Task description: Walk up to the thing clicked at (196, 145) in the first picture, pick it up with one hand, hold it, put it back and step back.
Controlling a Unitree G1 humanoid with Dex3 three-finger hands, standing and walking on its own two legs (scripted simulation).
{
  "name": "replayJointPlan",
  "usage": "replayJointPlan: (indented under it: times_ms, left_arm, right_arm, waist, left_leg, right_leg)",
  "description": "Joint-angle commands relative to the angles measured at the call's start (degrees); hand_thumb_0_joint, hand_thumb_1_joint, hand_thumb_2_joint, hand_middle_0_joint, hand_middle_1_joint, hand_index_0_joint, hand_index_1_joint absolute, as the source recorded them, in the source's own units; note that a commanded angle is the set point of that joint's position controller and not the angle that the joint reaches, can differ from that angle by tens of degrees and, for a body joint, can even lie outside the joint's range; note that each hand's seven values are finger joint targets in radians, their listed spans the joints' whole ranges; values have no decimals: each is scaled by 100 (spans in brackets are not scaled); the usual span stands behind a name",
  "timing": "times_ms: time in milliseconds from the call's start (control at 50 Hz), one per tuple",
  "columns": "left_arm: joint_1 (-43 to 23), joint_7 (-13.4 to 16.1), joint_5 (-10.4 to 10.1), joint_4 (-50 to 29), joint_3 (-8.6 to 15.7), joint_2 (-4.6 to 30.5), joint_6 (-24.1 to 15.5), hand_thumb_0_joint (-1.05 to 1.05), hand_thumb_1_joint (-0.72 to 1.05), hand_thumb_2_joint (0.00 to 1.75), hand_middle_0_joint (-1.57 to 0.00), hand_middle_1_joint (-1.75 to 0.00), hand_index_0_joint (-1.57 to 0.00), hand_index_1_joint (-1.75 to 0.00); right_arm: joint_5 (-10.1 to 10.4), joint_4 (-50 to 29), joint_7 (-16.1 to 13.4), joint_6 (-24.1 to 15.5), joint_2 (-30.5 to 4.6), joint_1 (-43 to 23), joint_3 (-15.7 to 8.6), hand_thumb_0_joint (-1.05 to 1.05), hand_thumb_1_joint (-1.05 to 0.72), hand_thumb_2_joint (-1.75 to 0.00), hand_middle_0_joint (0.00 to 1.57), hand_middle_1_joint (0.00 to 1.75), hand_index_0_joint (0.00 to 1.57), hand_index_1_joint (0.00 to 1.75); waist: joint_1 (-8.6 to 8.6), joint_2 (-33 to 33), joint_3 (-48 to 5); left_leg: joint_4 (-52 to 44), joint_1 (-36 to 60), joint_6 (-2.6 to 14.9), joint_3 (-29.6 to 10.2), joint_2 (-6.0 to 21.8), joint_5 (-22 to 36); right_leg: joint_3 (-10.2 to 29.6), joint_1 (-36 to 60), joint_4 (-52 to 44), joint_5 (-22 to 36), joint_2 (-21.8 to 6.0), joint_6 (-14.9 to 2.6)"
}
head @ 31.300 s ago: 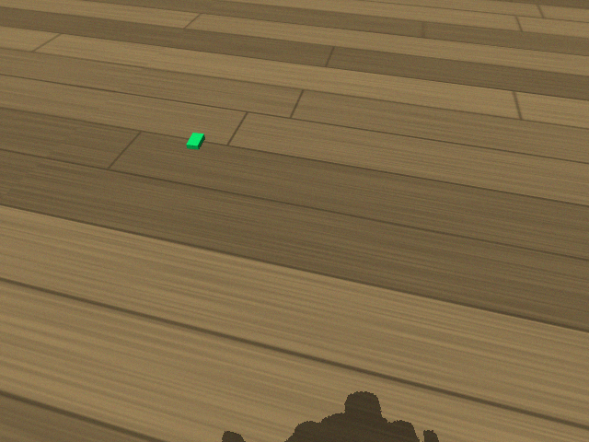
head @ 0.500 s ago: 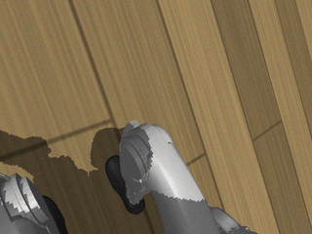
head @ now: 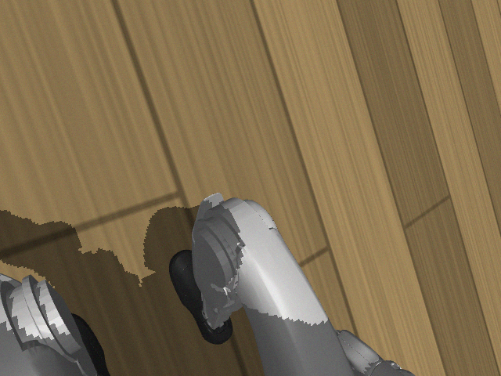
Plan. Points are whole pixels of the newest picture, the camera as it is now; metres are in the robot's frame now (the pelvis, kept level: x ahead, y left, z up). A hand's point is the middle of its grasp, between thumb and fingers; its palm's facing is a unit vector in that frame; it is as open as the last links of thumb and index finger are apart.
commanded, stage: withdraw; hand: left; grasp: from above
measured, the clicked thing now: out of the picture +0.47 +0.30 -0.30
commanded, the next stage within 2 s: home in 0.90 s
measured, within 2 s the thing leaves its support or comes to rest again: neither
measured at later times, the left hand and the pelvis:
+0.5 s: hand out of the picture +0.48 +0.34 -0.13, palm faces -0.30 -0.07 -0.95, open 13.5 cm; pelvis +0.01 +0.00 +0.02, yaw +3 degrees
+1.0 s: hand out of the picture +0.44 +0.31 -0.15, palm faces -0.47 -0.11 -0.87, open 13.9 cm; pelvis -0.01 -0.01 +0.03, yaw +8 degrees
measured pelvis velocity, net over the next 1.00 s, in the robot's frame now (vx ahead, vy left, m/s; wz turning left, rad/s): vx -0.01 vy -0.01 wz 0.13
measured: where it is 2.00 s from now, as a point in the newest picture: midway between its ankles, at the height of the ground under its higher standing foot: (156, 347)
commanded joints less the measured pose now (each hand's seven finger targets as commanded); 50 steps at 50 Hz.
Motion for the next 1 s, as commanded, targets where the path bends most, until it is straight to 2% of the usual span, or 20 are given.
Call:
replayJointPlan:
  times_ms: [0, 60, 100, 160, 180, 220, 240, 260, 320, 340, 440, 520, 620, 720, 740, 760, 800, 840, 900, 980]
  left_arm:
    - [-1524, 209, -69, -638, -3, 1092, -49, 0, -31, 80, -17, -92, -20, -89]
    - [-1407, 241, 3, -407, -94, 993, -40, 0, -36, 86, -17, -89, -19, -87]
    - [-1758, 335, 43, -868, 77, 1247, -66, 0, -35, 85, -18, -88, -20, -86]
    - [-1705, 518, 5, -1130, 358, 1383, 49, 0, -35, 85, -19, -85, -20, -84]
    - [-1697, 525, 31, -1172, 337, 1249, 114, 0, -35, 84, -19, -85, -21, -83]
    - [-1735, 513, -101, -1960, 271, 1072, 216, 0, -37, 86, -18, -85, -19, -84]
    - [-1580, 472, -197, -1944, 233, 966, 311, 0, -37, 86, -19, -85, -19, -84]
    - [-1571, 438, -254, -2361, 331, 1066, 389, 0, -37, 86, -18, -85, -19, -84]
    - [-1167, 118, -455, -2980, 414, 875, 676, 0, -39, 88, -17, -85, -17, -85]
    - [-962, -34, -517, -2937, 290, 577, 804, 0, -39, 88, -17, -85, -17, -85]
    - [-872, -903, -967, -2550, -396, -616, 1265, 0, -45, 94, -11, -94, -11, -93]
    - [-1129, -1719, -1226, -2945, -781, -1075, 1252, 0, -48, 98, -10, -97, -9, -97]
    - [-1246, -2290, -1189, -2929, -952, -1269, 998, 0, -48, 99, -10, -97, -9, -98]
    - [-1644, -2028, -745, -2851, -622, -678, 605, 0, -48, 99, -9, -98, -8, -98]
    - [-1374, -1946, -606, -2535, -606, -675, 571, 0, -48, 99, -9, -98, -9, -98]
    - [-1698, -1839, -538, -2711, -562, -550, 487, 0, -47, 98, -9, -97, -9, -97]
    - [-1733, -1581, -362, -2236, -500, -515, 416, 0, -48, 98, -8, -97, -9, -97]
    - [-1929, -1321, -317, -1944, -479, -422, 336, 0, -49, 99, -8, -98, -8, -98]
    - [-2376, -984, -203, -1827, -326, -162, 263, 0, -48, 97, -8, -97, -9, -96]
    - [-2657, -739, -119, -1736, -169, 147, 271, 0, -48, 96, -8, -97, -9, -96]
  right_arm:
    - [36, 127, -138, 21, -1895, 1203, -552, 0, -89, -90, 20, 30, 20, 30]
    - [25, 79, -135, -9, -1910, 1134, -525, 0, -90, -90, 20, 30, 20, 30]
    - [27, 75, -126, -39, -1941, 1161, -551, 0, -89, -89, 20, 30, 20, 30]
    - [-3, 152, -59, -74, -1941, 1265, -663, 0, -90, -90, 20, 30, 20, 30]
    - [-14, 151, -10, -102, -1892, 1248, -671, 0, -90, -90, 20, 30, 20, 30]
    - [53, 49, 33, -93, -1829, 1176, -820, 0, -90, -90, 20, 30, 20, 30]
    - [93, 106, 62, -80, -1768, 1115, -884, 0, -90, -90, 20, 30, 20, 30]
    - [137, 142, 84, -47, -1771, 1161, -963, 0, -90, -90, 20, 30, 20, 30]
    - [332, 110, 169, 102, -1644, 1193, -1266, 0, -90, -90, 20, 30, 20, 30]
    - [398, 145, 190, 193, -1564, 1191, -1355, 0, -90, -90, 20, 30, 20, 30]
    - [648, 229, 147, 634, -1449, 1466, -1559, 0, -89, -90, 20, 30, 20, 30]
    - [771, 240, -50, 912, -1396, 1609, -1744, 0, -90, -90, 20, 30, 20, 30]
    - [830, 109, -476, 1185, -1272, 1537, -1744, 0, -89, -90, 20, 30, 20, 30]
    - [807, 75, -844, 1284, -1123, 1400, -1610, 0, -89, -90, 20, 30, 20, 30]
    - [779, 70, -881, 1302, -1069, 1352, -1590, 0, -88, -90, 20, 30, 20, 30]
    - [768, 113, -902, 1300, -1043, 1351, -1538, 0, -89, -90, 20, 30, 20, 30]
    - [712, 138, -950, 1280, -1033, 1334, -1499, 0, -89, -89, 20, 30, 20, 30]
    - [668, 161, -966, 1246, -966, 1290, -1428, 0, -88, -89, 20, 30, 20, 30]
    - [593, 225, -1011, 1123, -1075, 1387, -1401, 0, -89, -89, 20, 30, 20, 30]
    - [484, 283, -1016, 952, -1206, 1538, -1363, 0, -89, -89, 20, 30, 20, 30]
  waist:
    - [-299, 3115, -3662]
    - [-383, 3021, -3350]
    - [-281, 3262, -3791]
    - [-180, 3629, -4129]
    - [-163, 3679, -4157]
    - [56, 4226, -4850]
    - [132, 4245, -4937]
    - [277, 4514, -5126]
    - [638, 4628, -5856]
    - [686, 4548, -5819]
    - [443, 2870, -4802]
    - [416, 2171, -4755]
    - [463, 1504, -4353]
    - [709, 1860, -4389]
    - [717, 1841, -4402]
    - [698, 2060, -4539]
    - [610, 2037, -4525]
    - [515, 2103, -4400]
    - [446, 2370, -4739]
    - [321, 2748, -4996]
  left_leg:
    - [-1545, 2708, -123, 249, 100, 1240]
    - [-1542, 2670, -138, 195, 107, 1124]
    - [-1545, 2991, -172, 177, 118, 1397]
    - [-1588, 3242, -211, 245, 132, 1647]
    - [-1553, 3287, -227, 241, 122, 1679]
    - [-1643, 3630, -267, 351, 106, 2022]
    - [-1651, 3706, -262, 378, 107, 2044]
    - [-1743, 3820, -283, 416, 89, 2173]
    - [-1814, 3974, -248, 551, 48, 2403]
    - [-1835, 3908, -231, 599, 37, 2432]
    - [-2158, 2611, -16, 687, -44, 1447]
    - [-2442, 2453, 25, 715, -143, 960]
    - [-2535, 2382, 20, 830, -249, 767]
    - [-2560, 2379, -29, 929, -355, 658]
    - [-2556, 2539, -41, 942, -321, 743]
    - [-2519, 2512, -21, 1001, -336, 827]
    - [-2406, 2388, -2, 1007, -346, 795]
    - [-2325, 2287, -2, 1029, -307, 720]
    - [-2256, 2528, -9, 956, -287, 691]
    - [-2119, 2880, -29, 940, -239, 879]
  right_leg:
    - [-232, 2202, -1207, 1500, 285, -192]
    - [-252, 1999, -1114, 1403, 262, -193]
    - [-253, 2068, -1074, 1608, 251, -191]
    - [-208, 2285, -1104, 1863, 272, -192]
    - [-215, 2136, -1013, 1883, 234, -197]
    - [-177, 2341, -1068, 2154, 257, -231]
    - [-157, 2300, -1090, 2181, 258, -230]
    - [-135, 2292, -1080, 2220, 232, -253]
    - [-17, 2214, -1138, 2258, 221, -288]
    - [43, 2134, -1178, 2224, 229, -300]
    - [244, 2197, -1684, 1616, 273, -266]
    - [435, 2448, -2041, 1021, 206, -293]
    - [606, 2468, -2347, 587, 130, -370]
    - [718, 2226, -2253, 309, 53, -422]
    - [707, 2224, -2194, 381, 67, -417]
    - [714, 2222, -2118, 533, 49, -381]
    - [761, 2119, -2049, 492, 41, -374]
    - [858, 2137, -2029, 365, 67, -360]
    - [775, 1944, -1893, 360, 40, -354]
    - [621, 1858, -1689, 637, -7, -329]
